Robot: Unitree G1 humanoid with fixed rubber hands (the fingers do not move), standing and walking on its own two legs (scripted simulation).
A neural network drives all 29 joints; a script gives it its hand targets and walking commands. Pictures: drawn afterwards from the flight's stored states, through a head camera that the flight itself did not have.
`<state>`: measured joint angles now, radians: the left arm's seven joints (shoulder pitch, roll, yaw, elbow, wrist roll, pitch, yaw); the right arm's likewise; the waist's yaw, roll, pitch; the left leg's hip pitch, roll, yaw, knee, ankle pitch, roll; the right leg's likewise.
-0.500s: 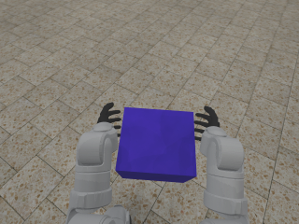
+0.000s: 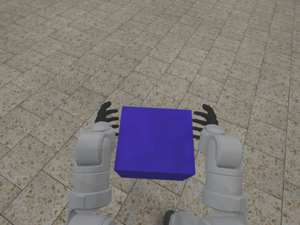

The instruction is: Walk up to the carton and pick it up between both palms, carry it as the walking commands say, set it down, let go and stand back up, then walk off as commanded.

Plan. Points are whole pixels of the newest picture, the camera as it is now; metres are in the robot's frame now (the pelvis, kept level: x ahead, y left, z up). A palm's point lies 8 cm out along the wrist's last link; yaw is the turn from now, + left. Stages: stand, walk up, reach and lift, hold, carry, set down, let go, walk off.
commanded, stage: carry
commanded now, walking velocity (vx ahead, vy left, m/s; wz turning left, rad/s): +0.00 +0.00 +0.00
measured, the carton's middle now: (154, 145) +0.32 +0.01 -0.01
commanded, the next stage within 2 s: none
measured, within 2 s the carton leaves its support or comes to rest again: neither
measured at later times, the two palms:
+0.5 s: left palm (115, 73) +0.50 +0.14 +0.09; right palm (199, 76) +0.51 -0.12 +0.09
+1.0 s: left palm (112, 70) +0.52 +0.15 +0.08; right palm (193, 74) +0.53 -0.11 +0.08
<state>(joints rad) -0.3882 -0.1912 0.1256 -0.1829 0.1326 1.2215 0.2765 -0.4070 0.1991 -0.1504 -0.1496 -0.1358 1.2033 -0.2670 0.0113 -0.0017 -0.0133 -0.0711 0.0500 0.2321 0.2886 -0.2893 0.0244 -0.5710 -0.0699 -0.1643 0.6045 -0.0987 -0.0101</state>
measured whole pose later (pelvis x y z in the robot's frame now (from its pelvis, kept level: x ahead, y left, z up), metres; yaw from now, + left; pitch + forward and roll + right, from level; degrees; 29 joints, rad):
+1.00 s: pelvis +0.22 +0.02 -0.01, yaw +1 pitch +4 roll +0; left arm -0.41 -0.20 0.14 -0.07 0.13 1.23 0.29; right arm -0.41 0.20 -0.16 -0.08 -0.13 1.23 -0.32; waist 0.00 0.01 -0.09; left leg -0.22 0.04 0.16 0.52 -0.35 0.01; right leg -0.26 -0.07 -0.20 0.53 -0.32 0.01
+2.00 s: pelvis +0.16 +0.01 -0.01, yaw +2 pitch +1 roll +0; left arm -0.42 -0.20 0.14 -0.03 0.15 1.25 0.29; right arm -0.41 0.20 -0.17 -0.05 -0.14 1.24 -0.31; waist 0.01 0.00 -0.10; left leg -0.26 0.04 0.15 0.49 -0.25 0.02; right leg -0.28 -0.07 -0.21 0.49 -0.23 -0.02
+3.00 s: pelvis +0.15 +0.00 -0.01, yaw +2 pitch +1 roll +0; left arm -0.40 -0.19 0.13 -0.02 0.16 1.21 0.26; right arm -0.38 0.19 -0.17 -0.04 -0.15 1.20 -0.28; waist 0.01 0.00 -0.10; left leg -0.28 0.04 0.14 0.49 -0.24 0.01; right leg -0.29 -0.06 -0.21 0.49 -0.22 -0.03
